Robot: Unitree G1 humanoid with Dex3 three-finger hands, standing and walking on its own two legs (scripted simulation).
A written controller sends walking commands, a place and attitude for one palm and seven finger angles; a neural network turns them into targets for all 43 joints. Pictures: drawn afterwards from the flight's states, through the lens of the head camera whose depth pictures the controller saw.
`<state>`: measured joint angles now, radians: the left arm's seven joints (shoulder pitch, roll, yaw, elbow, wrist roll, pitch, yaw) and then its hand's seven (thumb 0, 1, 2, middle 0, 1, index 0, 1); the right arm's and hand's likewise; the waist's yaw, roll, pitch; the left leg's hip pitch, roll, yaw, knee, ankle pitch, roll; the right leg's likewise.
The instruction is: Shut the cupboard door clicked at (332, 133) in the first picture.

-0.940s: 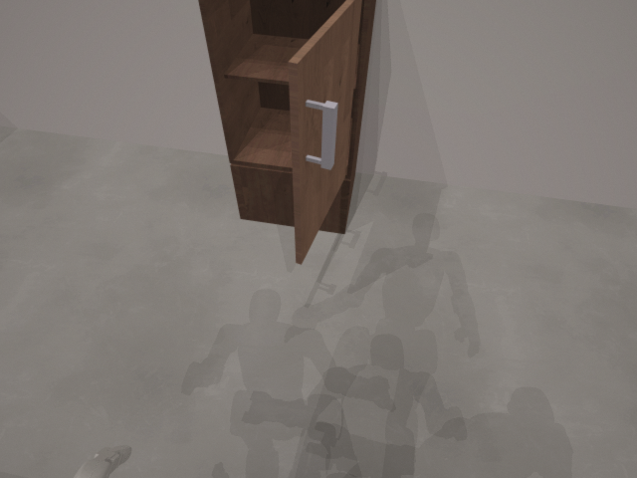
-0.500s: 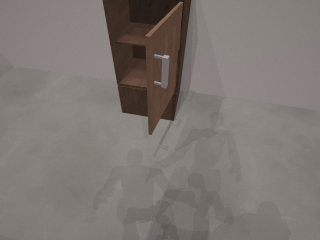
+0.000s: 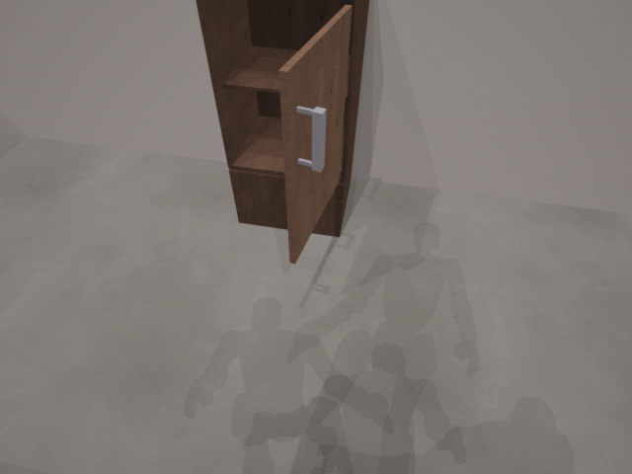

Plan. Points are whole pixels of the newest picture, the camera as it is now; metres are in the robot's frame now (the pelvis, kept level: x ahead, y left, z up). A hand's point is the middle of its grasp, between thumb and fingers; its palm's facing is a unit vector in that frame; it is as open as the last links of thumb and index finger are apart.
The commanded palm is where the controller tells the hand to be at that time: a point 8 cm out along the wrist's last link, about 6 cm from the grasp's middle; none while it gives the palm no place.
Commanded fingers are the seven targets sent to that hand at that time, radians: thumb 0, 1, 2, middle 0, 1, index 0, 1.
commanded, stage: stand and wait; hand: left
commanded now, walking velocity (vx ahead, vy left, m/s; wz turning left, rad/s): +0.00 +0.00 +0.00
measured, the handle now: (309, 139) +0.80 +0.06 -0.02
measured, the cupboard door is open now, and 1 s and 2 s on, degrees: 80 80 80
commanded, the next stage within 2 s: look at it before walking up in 0.06 s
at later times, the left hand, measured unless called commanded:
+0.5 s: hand out of the picture +0.07 +0.24 -0.16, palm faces -0.03 -0.95 -0.33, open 7.4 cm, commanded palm none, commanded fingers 0.00 0.90 0.90 -0.20 -0.30 -0.20 -0.30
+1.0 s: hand out of the picture +0.07 +0.23 -0.16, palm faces -0.05 -0.95 -0.32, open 7.4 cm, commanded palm none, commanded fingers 0.00 0.90 0.90 -0.20 -0.30 -0.20 -0.30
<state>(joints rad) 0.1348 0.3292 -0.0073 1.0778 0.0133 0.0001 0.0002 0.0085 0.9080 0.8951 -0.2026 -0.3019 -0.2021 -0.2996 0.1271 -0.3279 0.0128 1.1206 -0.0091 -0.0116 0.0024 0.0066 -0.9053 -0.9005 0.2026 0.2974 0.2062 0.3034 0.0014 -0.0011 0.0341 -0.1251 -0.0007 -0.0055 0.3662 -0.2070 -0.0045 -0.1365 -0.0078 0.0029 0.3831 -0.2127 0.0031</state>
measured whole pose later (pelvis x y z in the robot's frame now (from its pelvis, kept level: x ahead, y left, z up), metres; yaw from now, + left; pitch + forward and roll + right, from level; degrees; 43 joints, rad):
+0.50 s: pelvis +0.00 +0.00 +0.00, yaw +0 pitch -1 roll +0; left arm 0.14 0.33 -0.01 1.09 0.01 0.00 0.00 0.01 0.91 0.90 -0.20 -0.30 -0.20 -0.30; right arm 0.12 -0.33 0.01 1.12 -0.01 -0.02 0.00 0.01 -0.91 -0.90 0.20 0.30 0.21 0.30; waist 0.01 -0.01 0.04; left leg -0.13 0.00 -0.01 0.35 -0.20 -0.01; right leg -0.14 -0.01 0.00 0.37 -0.21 0.00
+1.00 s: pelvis +0.00 +0.00 +0.00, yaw -4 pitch -1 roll +0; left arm 0.17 0.31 0.01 1.05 0.02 0.03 0.01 0.01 0.91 0.90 -0.20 -0.30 -0.20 -0.30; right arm 0.10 -0.30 0.00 1.06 -0.01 0.00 -0.02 0.00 -0.91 -0.90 0.20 0.30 0.21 0.30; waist 0.02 0.00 0.05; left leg -0.15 0.02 0.05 0.42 -0.25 -0.01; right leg -0.19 0.02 0.06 0.45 -0.23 0.00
